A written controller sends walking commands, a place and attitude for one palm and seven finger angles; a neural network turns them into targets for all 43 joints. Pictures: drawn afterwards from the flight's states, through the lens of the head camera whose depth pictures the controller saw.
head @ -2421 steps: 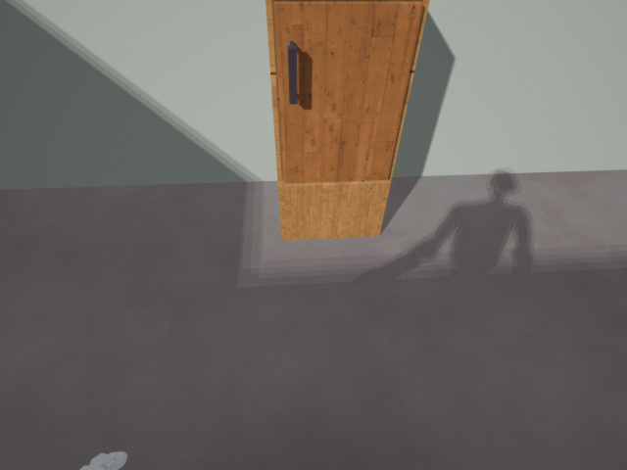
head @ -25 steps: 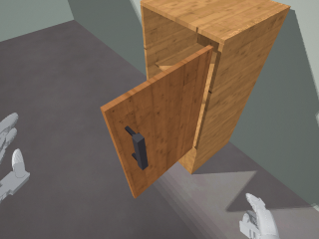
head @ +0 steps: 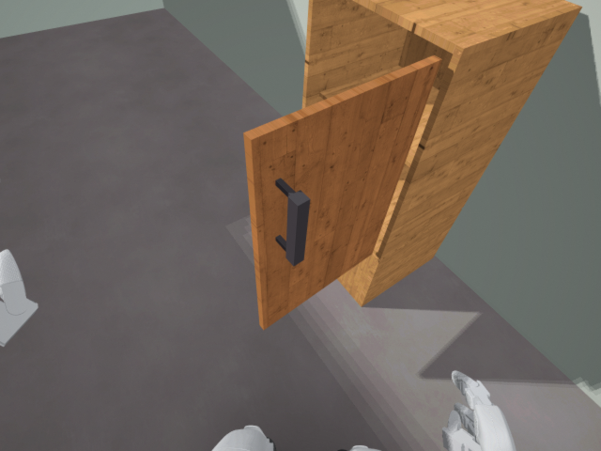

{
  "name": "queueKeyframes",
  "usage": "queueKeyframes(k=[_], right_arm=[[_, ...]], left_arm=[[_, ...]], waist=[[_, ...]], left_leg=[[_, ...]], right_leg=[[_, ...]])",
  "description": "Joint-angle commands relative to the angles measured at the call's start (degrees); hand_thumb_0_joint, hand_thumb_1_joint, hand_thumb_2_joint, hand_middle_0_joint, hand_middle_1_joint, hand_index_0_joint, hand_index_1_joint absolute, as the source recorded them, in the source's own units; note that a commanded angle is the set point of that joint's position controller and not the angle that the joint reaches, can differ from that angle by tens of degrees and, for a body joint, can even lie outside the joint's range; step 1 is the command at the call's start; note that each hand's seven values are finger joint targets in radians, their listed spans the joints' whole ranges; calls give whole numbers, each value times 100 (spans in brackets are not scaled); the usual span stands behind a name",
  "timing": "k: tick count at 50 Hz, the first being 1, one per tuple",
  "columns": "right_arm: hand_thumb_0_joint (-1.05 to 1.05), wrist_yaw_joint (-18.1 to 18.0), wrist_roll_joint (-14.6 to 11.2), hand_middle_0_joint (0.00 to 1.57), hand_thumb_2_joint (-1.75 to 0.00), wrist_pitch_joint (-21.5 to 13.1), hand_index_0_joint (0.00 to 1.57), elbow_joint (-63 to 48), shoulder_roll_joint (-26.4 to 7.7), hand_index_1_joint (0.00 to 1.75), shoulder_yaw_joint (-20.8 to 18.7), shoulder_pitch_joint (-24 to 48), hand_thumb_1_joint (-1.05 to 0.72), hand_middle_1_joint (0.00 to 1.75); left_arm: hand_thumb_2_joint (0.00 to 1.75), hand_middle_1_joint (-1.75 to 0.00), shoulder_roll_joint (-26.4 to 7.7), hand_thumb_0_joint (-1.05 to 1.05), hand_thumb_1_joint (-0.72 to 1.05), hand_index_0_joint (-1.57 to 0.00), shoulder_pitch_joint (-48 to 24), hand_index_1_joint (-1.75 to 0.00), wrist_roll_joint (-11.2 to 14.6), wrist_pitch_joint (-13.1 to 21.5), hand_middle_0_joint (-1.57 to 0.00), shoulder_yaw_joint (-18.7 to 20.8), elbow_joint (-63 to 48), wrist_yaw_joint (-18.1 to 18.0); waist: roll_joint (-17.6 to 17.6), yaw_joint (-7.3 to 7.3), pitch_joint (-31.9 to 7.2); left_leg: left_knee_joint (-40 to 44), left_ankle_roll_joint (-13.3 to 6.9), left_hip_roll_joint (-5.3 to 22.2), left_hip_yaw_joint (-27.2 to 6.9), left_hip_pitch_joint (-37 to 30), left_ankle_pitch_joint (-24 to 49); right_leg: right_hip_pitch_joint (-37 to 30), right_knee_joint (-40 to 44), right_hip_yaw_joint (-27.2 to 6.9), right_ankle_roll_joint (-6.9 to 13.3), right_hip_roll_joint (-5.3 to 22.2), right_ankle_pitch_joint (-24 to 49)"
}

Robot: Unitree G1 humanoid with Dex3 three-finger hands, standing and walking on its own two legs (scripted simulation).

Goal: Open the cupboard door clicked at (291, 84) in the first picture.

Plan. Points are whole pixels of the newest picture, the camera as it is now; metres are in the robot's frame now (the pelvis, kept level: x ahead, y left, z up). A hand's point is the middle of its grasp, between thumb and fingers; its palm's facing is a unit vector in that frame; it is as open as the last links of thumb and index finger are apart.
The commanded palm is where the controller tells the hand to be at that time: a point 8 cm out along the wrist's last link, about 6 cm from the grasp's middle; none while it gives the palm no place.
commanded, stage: step back with the hand held close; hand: left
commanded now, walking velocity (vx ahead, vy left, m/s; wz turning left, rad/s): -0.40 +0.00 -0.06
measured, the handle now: (288, 223) +0.45 +0.06 +0.01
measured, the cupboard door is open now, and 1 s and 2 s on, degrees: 93 93 93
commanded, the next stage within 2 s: stop stepping back and stand still in 0.60 s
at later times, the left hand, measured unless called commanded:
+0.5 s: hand out of the picture +0.10 +0.29 +0.17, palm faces +0.47 -0.75 -0.47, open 7.5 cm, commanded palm +0.01 +0.32 +0.19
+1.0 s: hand out of the picture +0.00 +0.16 +0.18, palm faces +0.24 -0.79 -0.56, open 7.4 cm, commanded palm -0.05 +0.21 +0.19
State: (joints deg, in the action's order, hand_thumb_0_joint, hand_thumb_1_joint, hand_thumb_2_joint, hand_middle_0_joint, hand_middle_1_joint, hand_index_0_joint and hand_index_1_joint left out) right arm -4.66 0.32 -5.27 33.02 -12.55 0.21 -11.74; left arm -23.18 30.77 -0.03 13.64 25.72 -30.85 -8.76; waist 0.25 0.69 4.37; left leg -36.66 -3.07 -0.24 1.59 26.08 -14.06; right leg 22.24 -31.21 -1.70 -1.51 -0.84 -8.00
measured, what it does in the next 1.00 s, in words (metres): walks backwards: right foot, then left foot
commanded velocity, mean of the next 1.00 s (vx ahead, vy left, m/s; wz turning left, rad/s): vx -0.17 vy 0.06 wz -0.10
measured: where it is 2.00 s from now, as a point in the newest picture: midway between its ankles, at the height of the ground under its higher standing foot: outside the picture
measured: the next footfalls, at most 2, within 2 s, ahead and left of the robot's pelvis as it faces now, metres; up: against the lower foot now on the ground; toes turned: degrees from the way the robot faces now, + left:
right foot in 0.16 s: +0.04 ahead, -0.13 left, +0.00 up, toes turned +12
left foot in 0.44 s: -0.07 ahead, +0.12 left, +0.00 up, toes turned +7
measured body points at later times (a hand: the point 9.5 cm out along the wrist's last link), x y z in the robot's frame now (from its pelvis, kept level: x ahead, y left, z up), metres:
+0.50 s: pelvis -0.11 +0.01 +0.01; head -0.05 +0.05 +0.45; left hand +0.07 +0.33 +0.20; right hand +0.12 -0.20 -0.06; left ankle -0.11 +0.11 -0.72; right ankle -0.04 -0.13 -0.70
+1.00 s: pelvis -0.23 -0.06 +0.02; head -0.21 -0.07 +0.47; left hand -0.02 +0.20 +0.21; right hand -0.15 -0.35 -0.07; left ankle -0.21 +0.07 -0.67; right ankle -0.29 -0.13 -0.72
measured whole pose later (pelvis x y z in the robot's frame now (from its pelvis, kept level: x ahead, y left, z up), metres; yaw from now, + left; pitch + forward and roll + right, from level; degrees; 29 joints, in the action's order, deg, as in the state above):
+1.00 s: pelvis -0.23 -0.06 +0.02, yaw -8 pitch +3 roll +3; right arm -3.6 -0.6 -4.1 37.5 -14.4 -1.1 -14.9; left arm -26.3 37.8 2.0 11.0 24.7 -29.6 -9.0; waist 3.6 -2.0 -1.6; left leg -48.9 1.1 0.1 4.5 27.3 -17.3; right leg 11.5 -25.3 0.3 3.9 -0.5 -17.0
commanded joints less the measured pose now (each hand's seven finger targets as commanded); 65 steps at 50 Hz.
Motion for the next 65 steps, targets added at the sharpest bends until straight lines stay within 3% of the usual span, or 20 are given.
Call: queueKeyframes(k=[1,5,9,12,13,17,19,20,22,24,26,38,39,41,42,45,48,53,60,65], right_arm=[[0,-99,8,20,-90,-403,20,-837,-848,30,-340,491,-90,30],[0,-102,25,20,-90,-472,20,-839,-812,30,-386,663,-90,30],[0,3,22,20,-90,-530,20,-896,-849,30,-504,765,-90,30],[0,143,-53,20,-90,-463,20,-690,-500,30,-428,589,-90,30],[0,209,-47,20,-90,-407,20,-528,-558,30,-489,621,-90,30],[0,76,28,20,-90,-266,20,-592,-340,30,-307,736,-90,30],[0,-88,13,20,-90,-239,20,-421,-475,30,-252,953,-90,30],[0,-162,8,20,-90,-265,20,-364,-539,30,-249,850,-90,30],[0,-124,92,20,-90,-438,20,-483,-578,30,-408,530,-90,30],[0,13,-10,20,-90,-527,20,-551,-613,30,-591,515,-90,30],[0,174,37,20,-90,-596,20,-574,-598,30,-488,467,-90,30],[0,206,-28,20,-90,-339,20,-780,-645,30,-362,580,-90,30],[0,204,-44,20,-90,-278,20,-873,-607,30,-357,543,-90,30],[0,201,-73,20,-90,-168,20,-948,-444,30,-263,723,-90,30],[0,180,-20,20,-90,-236,20,-801,-455,30,-178,632,-90,30],[0,125,-140,20,-90,-297,20,-556,-481,30,-230,399,-90,30],[0,31,-79,20,-90,-248,20,-497,-545,30,-232,484,-90,30],[0,48,-48,20,-90,-337,20,-423,-742,30,-391,311,-90,30],[0,85,-17,20,-90,-436,20,-563,-841,30,-412,210,-90,30],[0,50,-35,20,-90,-409,20,-488,-729,30,-317,203,-90,30]], left_arm=[[90,-30,-1030,0,90,-20,-427,-30,27,381,-20,688,-1176,-168],[90,-30,-1132,0,90,-20,-416,-30,-16,433,-20,930,-1157,-132],[90,-30,-1261,0,90,-20,-17,-30,61,453,-20,1180,-1106,-30],[90,-30,-1262,0,90,-20,3,-30,215,494,-20,834,-1120,-39],[90,-30,-1235,0,90,-20,-268,-30,163,414,-20,628,-1103,-90],[90,-30,-1259,0,90,-20,-552,-30,84,200,-20,631,-1150,-97],[90,-30,-1225,0,90,-20,-950,-30,86,182,-20,444,-1159,-110],[90,-30,-1198,0,90,-20,-968,-30,114,213,-20,416,-1173,-115],[90,-30,-1318,0,90,-20,-991,-30,7,335,-20,597,-1631,-175],[90,-30,-1253,0,90,-20,-91,-30,114,371,-20,804,-882,-105],[90,-30,-1281,0,90,-20,29,-30,255,290,-20,803,-1856,-4],[90,-30,-1228,0,90,-20,646,-30,343,-234,-20,810,-1212,-69],[90,-30,-1449,0,90,-20,772,-30,313,-206,-20,945,-1287,-69],[90,-30,-1844,0,90,-20,719,-30,353,-120,-20,1116,-1389,-99],[90,-30,-1982,0,90,-20,435,-30,330,-44,-20,1237,-1346,-162],[90,-30,-1549,0,90,-20,465,-30,233,-9,-20,983,-1065,-244],[90,-30,-1255,0,90,-20,500,-30,202,68,-20,758,-581,-273],[90,-30,-1172,0,90,-20,291,-30,204,237,-20,622,-245,-233],[90,-30,-1324,0,90,-20,174,-30,180,444,-20,720,-1039,-191],[90,-30,-1233,0,90,-20,25,-30,175,363,-20,680,-561,-158]], waist=[[-615,-110,-720],[-1219,27,-1064],[-1075,54,-857],[707,-86,-752],[1171,30,-955],[1354,-64,-924],[286,-190,-650],[-528,-210,-799],[-1954,-55,-1589],[-1033,-1,-1844],[-1382,-26,-2061],[-1101,-77,-1315],[-691,-89,-1344],[1172,-38,-1049],[1089,-19,-909],[956,-193,-1720],[283,-198,-1220],[817,-112,-690],[-524,-168,-936],[-145,-200,-721]], left_leg=[[1631,-165,729,-991,918,-2455],[2495,-501,1532,-1571,1874,-2885],[1962,-380,1469,-987,1514,-2642],[-1248,559,87,144,-908,-825],[-2535,574,-37,-176,-820,-1048],[-1377,486,91,-102,-636,-1299],[749,521,-72,54,-1016,-490],[1724,500,221,-27,-1281,545],[1587,-206,2267,-1394,-2026,4691],[1244,-442,2372,-918,-2423,5013],[1037,-391,2138,-656,-2757,5975],[1931,13,1436,246,-1107,-279],[1530,200,979,508,-1027,-777],[-789,447,168,336,-132,-1174],[-1648,425,204,-73,273,-1203],[-1997,460,159,-7,763,-636],[-1136,346,133,189,313,-246],[2,103,154,255,8,-627],[1408,-191,512,-280,-1320,581],[983,-36,494,-246,-964,796]], right_leg=[[-946,-49,-500,179,58,-1133],[-2175,-1814,20,14,-409,-554],[-1564,-1261,-346,250,-334,-1496],[1403,1896,-3083,1267,1575,-1868],[1218,1966,-3205,1464,1982,-879],[86,986,-1735,961,1272,2415],[-105,374,-1192,576,783,2671],[-249,-101,-1008,329,514,2319],[451,-2035,-372,-22,-78,-1740],[835,-2858,-262,57,-281,-2100],[784,-2703,-68,21,-172,-1980],[-1286,450,752,71,-72,-1171],[-1388,1195,591,175,115,-734],[-721,2162,-1930,873,1876,-261],[-534,2116,-1936,1048,2251,229],[-2255,734,-783,533,1642,3864],[-1754,952,-689,670,1565,2730],[-1629,1464,-1216,673,1691,233],[-1386,489,-665,236,873,425],[-1246,607,-642,325,696,529]])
